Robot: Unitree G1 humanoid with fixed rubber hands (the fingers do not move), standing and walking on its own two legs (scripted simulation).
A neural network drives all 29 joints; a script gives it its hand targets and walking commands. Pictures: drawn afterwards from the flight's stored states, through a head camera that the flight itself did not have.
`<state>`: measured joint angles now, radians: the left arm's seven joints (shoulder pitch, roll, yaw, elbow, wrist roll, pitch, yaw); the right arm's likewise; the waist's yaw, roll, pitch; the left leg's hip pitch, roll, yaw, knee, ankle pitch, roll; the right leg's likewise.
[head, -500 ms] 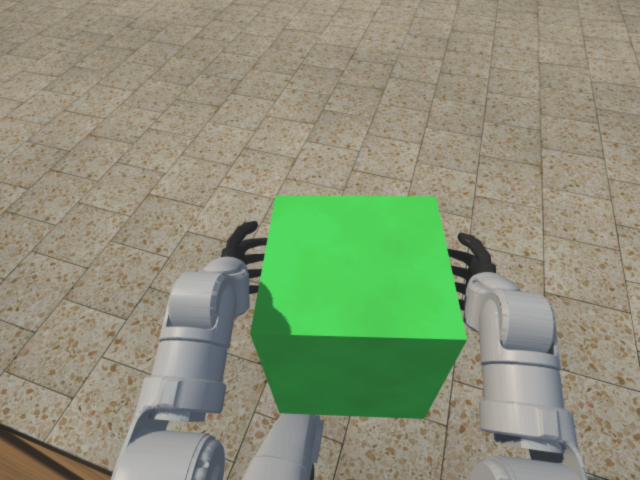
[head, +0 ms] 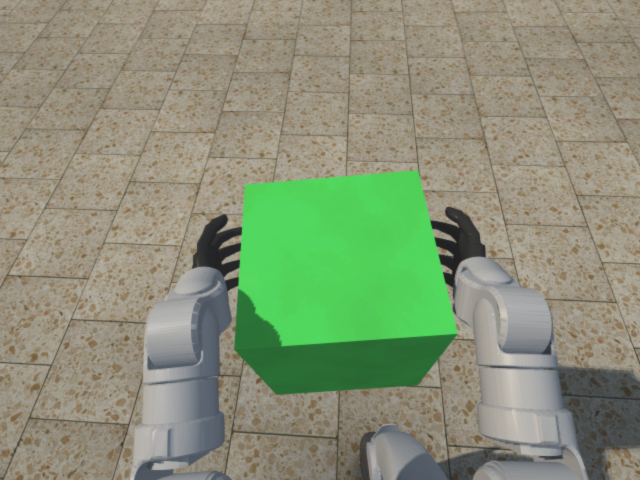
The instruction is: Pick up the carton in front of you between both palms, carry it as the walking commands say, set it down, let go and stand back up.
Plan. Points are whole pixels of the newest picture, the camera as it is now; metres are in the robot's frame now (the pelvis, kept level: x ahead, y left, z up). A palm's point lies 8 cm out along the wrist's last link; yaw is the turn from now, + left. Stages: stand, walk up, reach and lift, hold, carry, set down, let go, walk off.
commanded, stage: carry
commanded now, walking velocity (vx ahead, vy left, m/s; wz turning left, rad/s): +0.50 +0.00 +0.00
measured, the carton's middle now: (339, 294) +0.35 -0.03 -0.02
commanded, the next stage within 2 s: none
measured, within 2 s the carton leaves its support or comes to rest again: neither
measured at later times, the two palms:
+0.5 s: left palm (164, 90) +0.61 +0.19 +0.12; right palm (378, 74) +0.61 -0.11 +0.12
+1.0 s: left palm (201, 23) +0.81 +0.17 +0.10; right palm (373, 16) +0.82 -0.13 +0.09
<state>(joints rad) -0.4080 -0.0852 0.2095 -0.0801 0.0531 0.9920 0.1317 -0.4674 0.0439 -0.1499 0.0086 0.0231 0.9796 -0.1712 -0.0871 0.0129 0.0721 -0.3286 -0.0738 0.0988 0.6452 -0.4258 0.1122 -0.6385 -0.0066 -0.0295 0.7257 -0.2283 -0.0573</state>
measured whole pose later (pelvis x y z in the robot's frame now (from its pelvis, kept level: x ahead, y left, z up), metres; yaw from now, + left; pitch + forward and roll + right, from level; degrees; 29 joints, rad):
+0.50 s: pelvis +0.30 +0.03 +0.01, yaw +1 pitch +4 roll +2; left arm -0.44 -0.05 0.19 -0.02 0.06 1.18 0.11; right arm -0.43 0.10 -0.17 -0.02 -0.10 1.17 -0.14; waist 0.01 -0.04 -0.16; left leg -0.46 0.01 0.21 0.51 -0.12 0.07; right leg -0.17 -0.07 -0.03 0.76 -0.47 0.02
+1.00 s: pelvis +0.55 +0.01 +0.02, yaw +2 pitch +3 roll -1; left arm -0.20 -0.14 0.11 -0.23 0.12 1.20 0.09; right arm -0.18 0.13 -0.14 -0.26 -0.13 1.22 -0.10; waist 0.01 0.04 -0.11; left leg -0.23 0.06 0.10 0.69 -0.56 -0.04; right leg -0.38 -0.03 -0.23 0.45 -0.12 -0.07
